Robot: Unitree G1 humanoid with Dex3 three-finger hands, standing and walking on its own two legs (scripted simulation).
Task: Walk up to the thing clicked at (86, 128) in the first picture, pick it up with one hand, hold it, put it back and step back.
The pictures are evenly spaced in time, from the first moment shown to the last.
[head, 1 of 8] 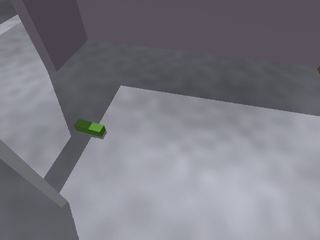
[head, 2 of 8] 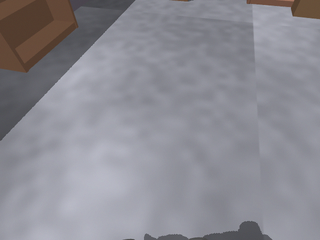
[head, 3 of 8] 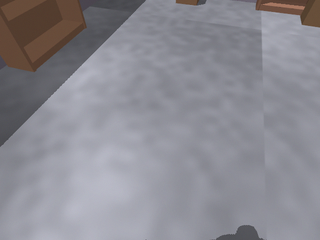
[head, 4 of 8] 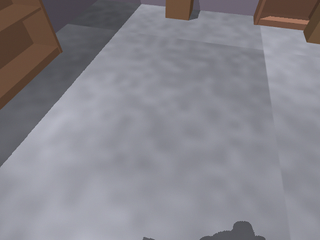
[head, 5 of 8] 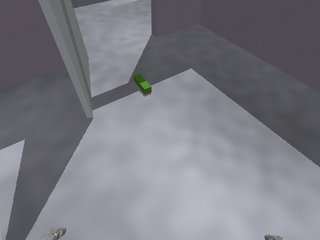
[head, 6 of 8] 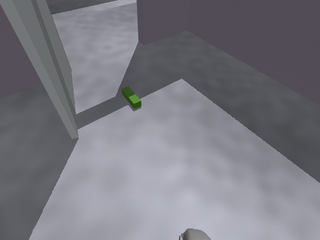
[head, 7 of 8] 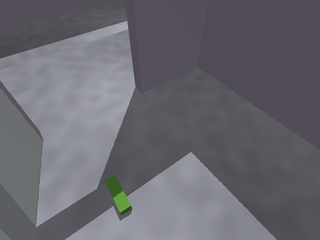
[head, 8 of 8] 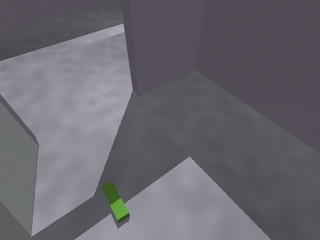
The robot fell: no
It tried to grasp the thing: no
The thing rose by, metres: 0.00
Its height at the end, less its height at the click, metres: +0.00
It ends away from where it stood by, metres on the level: 0.00
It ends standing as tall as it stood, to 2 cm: yes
